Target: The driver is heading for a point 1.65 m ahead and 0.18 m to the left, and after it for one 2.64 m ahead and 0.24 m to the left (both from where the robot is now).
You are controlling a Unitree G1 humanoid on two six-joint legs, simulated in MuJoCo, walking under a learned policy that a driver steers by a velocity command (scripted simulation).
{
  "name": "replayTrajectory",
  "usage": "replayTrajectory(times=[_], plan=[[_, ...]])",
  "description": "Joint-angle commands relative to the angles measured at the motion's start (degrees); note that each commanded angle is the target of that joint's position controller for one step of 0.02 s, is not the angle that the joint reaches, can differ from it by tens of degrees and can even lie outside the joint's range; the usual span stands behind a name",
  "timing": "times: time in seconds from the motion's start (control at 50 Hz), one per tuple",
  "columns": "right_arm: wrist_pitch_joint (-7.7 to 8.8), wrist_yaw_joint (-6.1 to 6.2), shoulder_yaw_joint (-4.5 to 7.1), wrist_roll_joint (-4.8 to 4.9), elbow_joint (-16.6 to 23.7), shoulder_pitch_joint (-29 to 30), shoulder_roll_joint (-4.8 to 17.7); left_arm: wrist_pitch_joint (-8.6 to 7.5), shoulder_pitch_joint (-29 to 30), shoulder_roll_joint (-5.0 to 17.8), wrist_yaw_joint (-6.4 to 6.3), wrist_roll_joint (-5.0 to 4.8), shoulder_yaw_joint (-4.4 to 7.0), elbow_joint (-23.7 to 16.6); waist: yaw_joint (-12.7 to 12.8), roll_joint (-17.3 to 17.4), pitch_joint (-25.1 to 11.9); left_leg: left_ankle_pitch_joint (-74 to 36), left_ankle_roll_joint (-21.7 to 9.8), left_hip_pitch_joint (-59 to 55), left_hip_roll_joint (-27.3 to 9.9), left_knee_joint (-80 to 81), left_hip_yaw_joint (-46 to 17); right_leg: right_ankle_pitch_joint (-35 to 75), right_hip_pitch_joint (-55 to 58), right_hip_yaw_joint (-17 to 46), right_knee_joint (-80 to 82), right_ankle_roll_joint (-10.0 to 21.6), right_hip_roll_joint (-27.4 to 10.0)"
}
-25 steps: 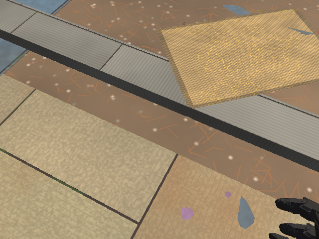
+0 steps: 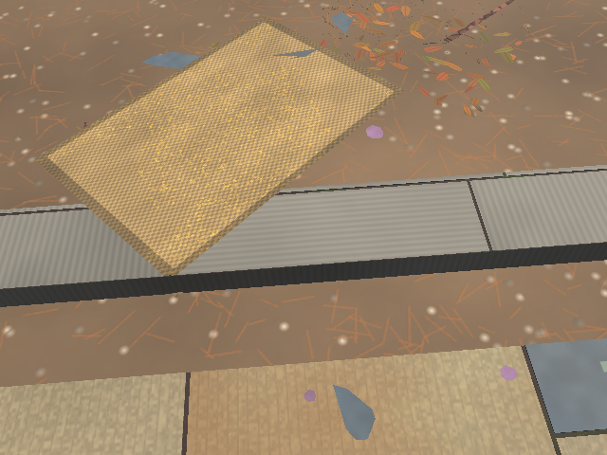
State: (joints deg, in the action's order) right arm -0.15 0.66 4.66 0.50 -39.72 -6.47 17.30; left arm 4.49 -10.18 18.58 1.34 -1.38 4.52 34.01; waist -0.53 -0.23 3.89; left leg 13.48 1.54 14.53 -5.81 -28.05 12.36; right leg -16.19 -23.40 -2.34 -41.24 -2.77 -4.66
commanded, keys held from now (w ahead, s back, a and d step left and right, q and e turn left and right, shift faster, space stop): e+shift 0.02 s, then shift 0.98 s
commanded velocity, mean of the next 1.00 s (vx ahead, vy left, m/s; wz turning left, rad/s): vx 0.01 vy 0.00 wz -0.23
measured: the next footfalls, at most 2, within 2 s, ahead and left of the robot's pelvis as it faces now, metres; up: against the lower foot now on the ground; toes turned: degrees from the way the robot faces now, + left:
right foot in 0.02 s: +0.06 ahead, -0.12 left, +0.00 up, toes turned -6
left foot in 0.46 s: +0.09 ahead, +0.11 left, +0.00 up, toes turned -11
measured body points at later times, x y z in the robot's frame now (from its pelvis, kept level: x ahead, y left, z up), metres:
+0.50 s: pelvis +0.03 -0.01 +0.00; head +0.04 -0.01 +0.45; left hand +0.25 +0.20 -0.10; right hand +0.11 -0.30 -0.10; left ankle +0.05 +0.12 -0.74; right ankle +0.02 -0.12 -0.73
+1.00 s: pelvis +0.05 +0.01 +0.00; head +0.05 +0.01 +0.45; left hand +0.19 +0.25 -0.13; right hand +0.12 -0.26 -0.11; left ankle +0.05 +0.12 -0.73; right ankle +0.02 -0.12 -0.73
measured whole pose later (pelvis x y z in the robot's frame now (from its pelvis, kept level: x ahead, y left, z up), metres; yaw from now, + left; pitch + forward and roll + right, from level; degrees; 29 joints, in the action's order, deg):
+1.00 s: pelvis +0.05 +0.01 +0.00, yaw -11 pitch -1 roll +0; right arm 1.3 0.6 0.8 -0.6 -46.3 -10.6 13.1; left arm 1.5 -11.7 13.6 -2.1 0.6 2.3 50.2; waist 0.5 -0.1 1.6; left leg 16.9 -1.0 11.1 0.6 -29.1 0.6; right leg -15.3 -12.2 5.3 -28.7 -1.0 1.3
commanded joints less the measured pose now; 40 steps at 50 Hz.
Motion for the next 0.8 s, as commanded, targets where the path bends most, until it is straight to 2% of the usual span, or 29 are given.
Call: replayTrajectory(times=[0.02, 0.04, 0.06, 0.08, 0.1, 0.12, 0.14, 0.18, 0.22, 0.28, 0.38, 0.42, 0.44, 0.46, 0.48, 0.5, 0.52, 0.54, 0.56, 0.6, 0.72, 0.8], plan=[[1.36, -0.76, 2.42, 1.14, 2.0, -0.7, 6.5, 0.11, -7.3, 7.4, -0.51, 0.34, 3.27, -2.1, 3.3, 2.7, -9.9, -11.1, -4.2, -0.7, -9.5, -6.5, -3.7, 11.3, 14.8, 0.3, 13.9, 5.5, 3.2], [1.31, -1.13, 1.54, -1.04, 3.1, -2.6, 3.8, -0.32, -10.0, 15.6, -1.82, 0.57, 5.30, -2.7, 2.4, -15.9, -9.5, 14.2, 1.8, 16.8, -2.1, -25.5, 1.2, 37.3, 26.5, 20.4, 18.0, 11.9, -10.5], [1.24, -0.47, 1.09, -2.28, 6.0, 1.4, 3.8, -1.81, -6.3, 17.7, -1.73, 2.93, 4.85, -5.4, 2.9, -19.8, -12.6, 26.4, 4.1, 27.8, 4.6, -38.7, -8.3, 42.0, 25.4, 33.6, 18.5, 23.2, -19.2], [0.87, 0.12, 1.81, -1.29, 5.7, 5.3, 6.8, -3.03, -6.6, 13.7, -1.10, 3.36, 3.92, -5.1, 6.3, -11.2, -14.1, 23.4, 3.0, 27.9, 3.7, -43.6, -13.6, 37.5, 24.1, 28.2, 19.9, 22.8, -16.9], [0.59, 0.72, 1.84, -0.28, 5.5, 5.3, 6.6, -3.79, -5.0, 12.0, -1.28, 2.77, 3.14, -4.0, 4.4, -8.9, -11.8, 18.5, 1.7, 27.8, 2.9, -43.0, -14.7, 33.6, 21.9, 23.2, 19.5, 19.6, -13.9], [0.27, 1.44, 1.92, -0.59, 4.0, 3.4, 6.5, -3.80, -1.9, 9.6, -1.68, 1.55, 2.44, -4.0, 2.7, -5.6, -11.1, 14.4, 1.6, 27.3, 2.0, -40.8, -15.2, 30.2, 20.8, 20.1, 19.1, 16.6, -11.2], [-0.06, 1.74, 2.06, -1.05, 3.3, 1.9, 7.0, -3.54, 0.7, 8.2, -2.07, 0.93, 1.66, -4.3, 1.4, -6.6, -10.7, 11.4, 2.0, 25.2, 2.3, -40.2, -14.8, 31.8, 18.7, 18.1, 18.9, 15.8, -10.1], [-0.30, 1.37, 1.98, -0.80, 2.0, -1.1, 6.8, -3.36, 2.4, 7.2, -2.58, 1.69, 0.73, -4.4, 0.1, -7.2, -12.0, 7.7, 2.9, 20.6, 3.6, -40.7, -14.1, 34.0, 16.3, 15.7, 19.3, 15.9, -8.4], [-0.43, 1.24, 1.40, -0.39, 1.6, -1.6, 5.7, -3.46, 2.4, 6.8, -2.79, 1.93, 0.37, -3.9, 0.3, -6.4, -11.6, 5.9, 3.4, 19.3, 3.8, -35.4, -14.1, 32.0, 16.7, 15.0, 19.7, 15.8, -7.8], [-0.55, 0.92, 0.42, -0.49, 1.8, -0.9, 4.2, -3.25, 2.7, 6.8, -2.97, 1.98, 0.16, -2.8, 1.2, -7.1, -10.6, 5.1, 3.6, 15.7, 3.2, -25.5, -14.4, 26.1, 16.0, 15.6, 19.9, 15.9, -7.5], [-0.41, 0.39, 0.15, -0.24, 2.0, -1.0, 4.6, -3.20, 3.1, 6.4, -1.91, 2.07, -0.24, -0.7, 2.3, -8.5, -7.5, 7.6, 2.4, 7.4, 3.6, -14.0, -13.8, 18.2, 10.9, 18.8, 20.1, 16.8, -7.7], [0.00, 0.14, -0.09, -0.28, 1.5, -2.5, 3.7, -3.31, 4.3, 5.1, -1.64, 1.57, -0.83, 0.3, 0.8, -7.7, -7.0, 3.9, 1.4, 2.8, 4.2, -5.3, -13.1, 17.0, 9.9, 19.3, 18.5, 15.5, -6.5], [0.36, -0.10, -0.38, -0.65, 0.9, -4.0, 3.0, -3.42, 4.4, 4.1, -1.60, 1.18, -1.28, 1.0, -0.6, -6.7, -6.9, -3.6, 0.5, -2.0, 4.4, 3.0, -12.6, 15.3, 8.4, 18.6, 17.6, 13.7, -5.1], [0.73, -0.11, -0.48, -1.61, 1.0, -4.5, 3.9, -3.88, 2.5, 2.5, -1.59, 1.56, -1.84, 1.7, -0.2, -4.4, -7.8, -11.4, -0.6, -7.2, 2.0, 6.0, -15.7, 11.1, 6.5, 18.0, 16.8, 10.6, -2.9], [0.88, 0.22, 0.14, -2.30, 1.7, -4.6, 7.9, -4.46, 0.2, 1.6, -1.44, 2.74, -2.08, 2.0, 2.3, 3.2, -9.0, -23.2, -3.3, -10.3, -4.3, 4.9, -21.5, 4.2, 4.3, 14.1, 12.4, 7.3, 1.6], [0.92, 0.09, -0.03, -1.90, 1.0, -1.9, 7.4, -4.72, -2.0, 0.6, -1.29, 2.88, -2.11, 2.5, 5.3, 10.3, -9.4, -18.1, -7.7, -4.8, -6.3, 4.7, -23.0, -1.7, 7.4, 9.2, 13.1, 4.6, 5.1], [1.18, -0.27, -0.78, -1.58, 1.8, 0.1, 4.0, -4.56, 0.4, 2.4, -1.52, 3.29, -1.85, 3.2, 3.4, 8.7, -8.2, -8.5, -7.7, -1.0, -4.4, 6.1, -22.4, 0.5, 10.6, 8.7, 13.9, 3.1, 4.6], [1.41, -0.36, -0.95, -1.71, 1.6, 0.1, 3.4, -4.27, 2.8, 3.4, -1.67, 2.98, -1.35, 3.2, 2.2, 7.6, -6.8, -3.8, -5.7, -0.7, -2.1, 5.9, -20.5, 2.1, 10.1, 8.8, 13.8, 3.2, 4.8], [1.74, -0.40, -0.95, -1.71, 1.4, -0.3, 4.0, -3.79, 3.6, 3.0, -1.91, 2.68, -1.31, 3.5, 1.6, 7.0, -6.1, -3.1, -4.3, -0.4, -0.8, 5.5, -19.2, 3.8, 9.9, 9.1, 13.7, 3.8, 4.7], [2.41, -0.26, -1.19, -1.60, 0.9, -1.8, 3.8, -3.22, 2.8, 2.4, -2.01, 2.55, -1.36, 4.0, 1.2, 5.8, -5.4, -2.9, -3.5, -0.6, -0.1, 4.9, -18.2, 5.6, 9.7, 10.1, 14.6, 4.3, 4.2], [2.04, 0.38, -1.78, -1.33, 0.5, -2.9, 3.0, -3.76, 0.9, 1.1, -2.25, 2.23, -1.26, 7.2, 0.4, 1.3, -5.4, -4.5, -3.7, -2.5, 1.1, 3.2, -16.9, 8.7, 9.5, 10.4, 15.3, 3.9, 3.9], [2.01, 0.29, -2.07, -1.22, -0.2, -2.8, 2.5, -3.83, -0.3, 1.1, -2.71, 2.15, -1.08, 9.2, 0.5, 0.0, -5.3, -5.4, -3.9, -2.5, 1.7, 3.2, -16.4, 10.5, 10.6, 10.5, 15.4, 3.4, 3.7]])
Velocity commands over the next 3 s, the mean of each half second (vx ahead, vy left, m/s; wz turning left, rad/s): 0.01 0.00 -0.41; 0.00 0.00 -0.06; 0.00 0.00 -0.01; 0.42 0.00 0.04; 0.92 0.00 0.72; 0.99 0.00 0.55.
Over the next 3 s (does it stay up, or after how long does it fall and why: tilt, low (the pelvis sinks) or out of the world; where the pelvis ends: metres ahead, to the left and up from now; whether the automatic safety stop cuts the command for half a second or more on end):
stays up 0.83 0.00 -0.01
